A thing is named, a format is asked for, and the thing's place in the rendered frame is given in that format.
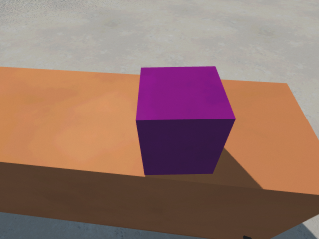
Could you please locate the pedestal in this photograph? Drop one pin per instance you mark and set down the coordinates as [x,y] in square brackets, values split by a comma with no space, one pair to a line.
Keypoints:
[69,150]

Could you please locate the carton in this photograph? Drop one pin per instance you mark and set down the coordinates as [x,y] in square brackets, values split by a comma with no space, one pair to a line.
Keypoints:
[183,119]

